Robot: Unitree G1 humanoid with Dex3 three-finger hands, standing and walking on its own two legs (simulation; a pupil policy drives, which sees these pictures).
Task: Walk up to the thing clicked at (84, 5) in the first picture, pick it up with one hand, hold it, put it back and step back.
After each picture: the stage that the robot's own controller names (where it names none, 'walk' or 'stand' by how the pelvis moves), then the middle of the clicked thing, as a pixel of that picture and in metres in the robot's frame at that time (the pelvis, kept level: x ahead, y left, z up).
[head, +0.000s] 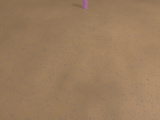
stand; (85, 0) +2.22 +0.02 -0.65
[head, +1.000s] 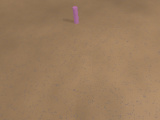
walk; (75, 15) +2.05 +0.30 -0.65
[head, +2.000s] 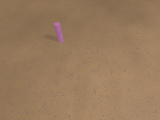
walk; (59, 32) +1.42 +0.43 -0.65
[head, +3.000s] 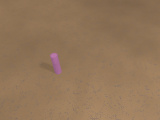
walk; (56, 64) +1.02 +0.37 -0.65
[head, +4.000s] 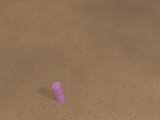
walk; (59, 93) +0.66 +0.28 -0.65
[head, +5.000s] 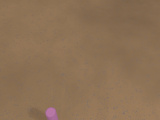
walk; (52, 119) +0.43 +0.24 -0.63
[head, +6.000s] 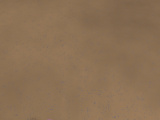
stand; out of the picture +0.37 +0.25 -0.65
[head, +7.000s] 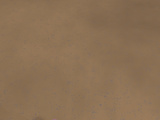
stand; out of the picture +0.36 +0.23 -0.65
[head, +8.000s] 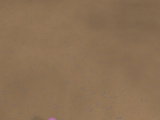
stand; out of the picture +0.39 +0.25 -0.66
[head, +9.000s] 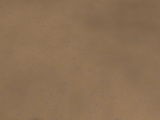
stand; out of the picture +0.37 +0.25 -0.66
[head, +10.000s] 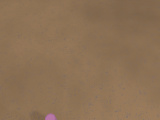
go down; out of the picture +0.37 +0.26 -0.65
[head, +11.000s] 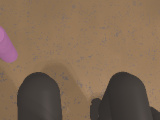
go down; (3, 47) +0.43 +0.30 -0.23
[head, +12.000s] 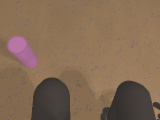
approach; (25, 54) +0.43 +0.29 -0.26
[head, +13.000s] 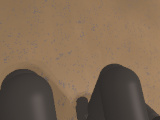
close in; out of the picture +0.41 +0.33 -0.16
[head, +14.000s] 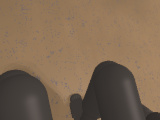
close; out of the picture +0.41 +0.33 -0.15
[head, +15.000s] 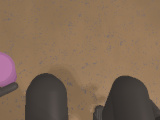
lift; (2, 73) +0.31 +0.28 -0.08
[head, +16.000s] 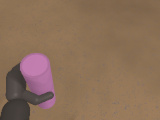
lift; (41, 86) +0.31 +0.16 +0.05
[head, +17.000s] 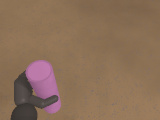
hold; (47, 91) +0.31 +0.15 +0.01
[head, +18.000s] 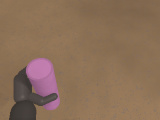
hold; (46, 88) +0.32 +0.15 +0.02
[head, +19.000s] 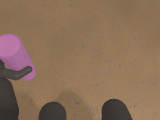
crouch; (19, 62) +0.40 +0.22 -0.05
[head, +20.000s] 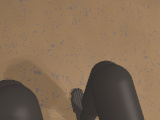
lower; out of the picture +0.44 +0.30 -0.17
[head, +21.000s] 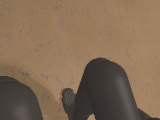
lower; out of the picture +0.43 +0.33 -0.16
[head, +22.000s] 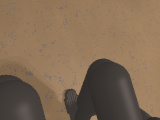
lower; out of the picture +0.42 +0.33 -0.16
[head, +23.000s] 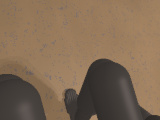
lower; out of the picture +0.41 +0.33 -0.17
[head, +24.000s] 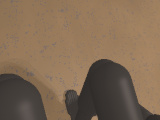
rest; out of the picture +0.41 +0.32 -0.16
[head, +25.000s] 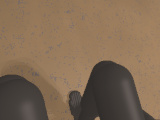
withdraw; out of the picture +0.42 +0.29 -0.17
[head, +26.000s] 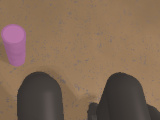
stand; (15, 49) +0.44 +0.26 -0.20
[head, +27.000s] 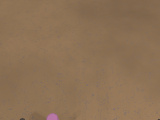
stand; out of the picture +0.38 +0.20 -0.57
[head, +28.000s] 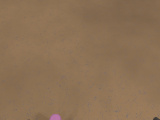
stand; out of the picture +0.39 +0.20 -0.60
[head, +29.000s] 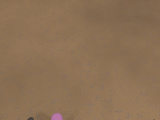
stand; out of the picture +0.39 +0.20 -0.60
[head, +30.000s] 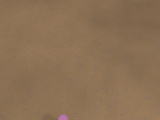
walk; out of the picture +0.41 +0.19 -0.65
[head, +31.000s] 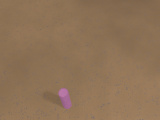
walk; (65, 99) +0.51 +0.20 -0.64
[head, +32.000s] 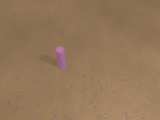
walk; (61, 58) +0.84 +0.20 -0.62
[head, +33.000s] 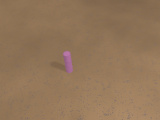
stand; (68, 62) +1.02 +0.22 -0.64
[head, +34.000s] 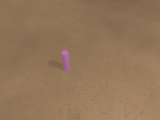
stand; (66, 61) +1.02 +0.22 -0.66
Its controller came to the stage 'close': yes
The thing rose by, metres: 0.67
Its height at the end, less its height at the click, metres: +0.00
